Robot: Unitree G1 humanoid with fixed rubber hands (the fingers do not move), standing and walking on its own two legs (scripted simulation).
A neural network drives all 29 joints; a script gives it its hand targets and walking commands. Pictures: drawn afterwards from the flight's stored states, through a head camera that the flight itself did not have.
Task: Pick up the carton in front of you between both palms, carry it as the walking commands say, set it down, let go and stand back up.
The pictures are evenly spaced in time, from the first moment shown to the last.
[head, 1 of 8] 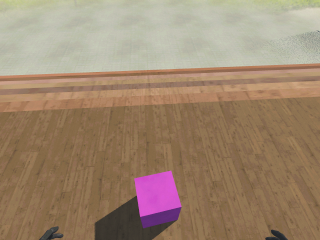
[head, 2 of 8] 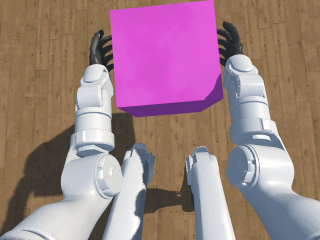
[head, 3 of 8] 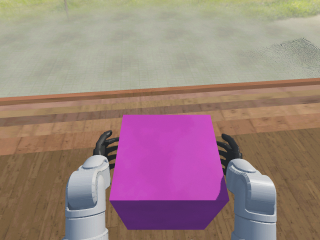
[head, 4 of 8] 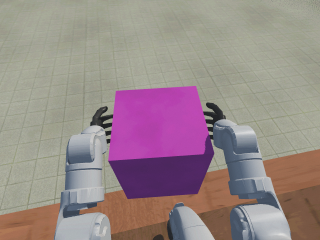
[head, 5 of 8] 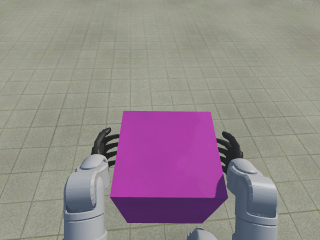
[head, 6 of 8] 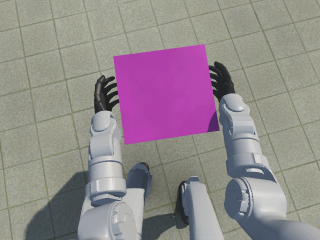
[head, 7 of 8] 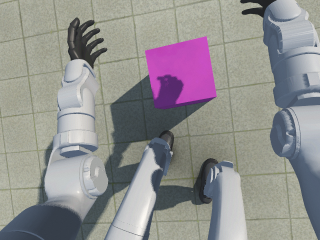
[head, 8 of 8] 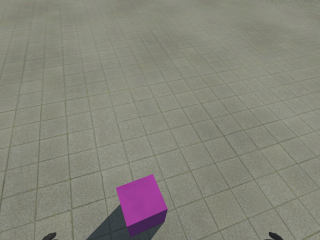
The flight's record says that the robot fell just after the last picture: no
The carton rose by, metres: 0.69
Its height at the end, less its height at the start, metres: -1.23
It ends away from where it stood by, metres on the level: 5.56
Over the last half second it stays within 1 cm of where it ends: yes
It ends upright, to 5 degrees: yes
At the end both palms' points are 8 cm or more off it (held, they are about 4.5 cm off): yes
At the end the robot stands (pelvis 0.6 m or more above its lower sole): yes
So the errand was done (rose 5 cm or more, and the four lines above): yes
